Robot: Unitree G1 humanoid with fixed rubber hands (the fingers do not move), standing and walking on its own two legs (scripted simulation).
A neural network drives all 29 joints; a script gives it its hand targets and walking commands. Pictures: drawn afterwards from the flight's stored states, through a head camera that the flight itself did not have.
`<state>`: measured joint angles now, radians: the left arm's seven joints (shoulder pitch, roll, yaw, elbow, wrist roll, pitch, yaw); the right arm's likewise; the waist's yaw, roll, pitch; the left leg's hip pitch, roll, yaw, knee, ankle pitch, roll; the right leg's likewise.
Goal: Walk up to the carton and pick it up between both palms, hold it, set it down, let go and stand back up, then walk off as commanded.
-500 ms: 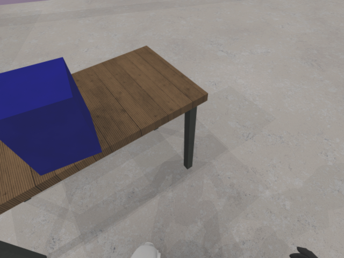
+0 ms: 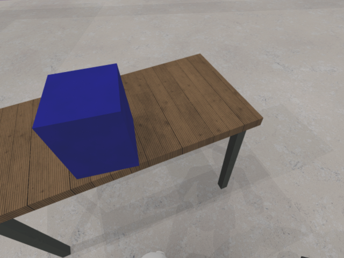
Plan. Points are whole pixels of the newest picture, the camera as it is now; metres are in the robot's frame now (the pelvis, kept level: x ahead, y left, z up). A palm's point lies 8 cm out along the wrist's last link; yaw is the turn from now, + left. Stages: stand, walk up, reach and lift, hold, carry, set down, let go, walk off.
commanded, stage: walk up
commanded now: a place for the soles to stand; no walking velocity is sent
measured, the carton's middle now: (96, 122) +0.49 +0.26 +0.01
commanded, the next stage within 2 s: none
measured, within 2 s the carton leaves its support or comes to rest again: neither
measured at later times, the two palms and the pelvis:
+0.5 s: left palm out of the picture +0.09 +0.37 -0.10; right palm (284, 220) +0.24 -0.26 -0.10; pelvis +0.09 +0.04 -0.01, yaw +10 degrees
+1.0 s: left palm out of the picture +0.06 +0.34 -0.11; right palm (279, 208) +0.27 -0.26 -0.10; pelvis +0.09 +0.02 -0.01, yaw +18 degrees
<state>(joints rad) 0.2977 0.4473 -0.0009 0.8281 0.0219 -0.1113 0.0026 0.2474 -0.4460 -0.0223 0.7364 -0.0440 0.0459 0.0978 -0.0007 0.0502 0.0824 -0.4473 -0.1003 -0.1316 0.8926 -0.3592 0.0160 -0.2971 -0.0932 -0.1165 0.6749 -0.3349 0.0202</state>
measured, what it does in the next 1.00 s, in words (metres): steps on the spot, turning left: left foot, then right foot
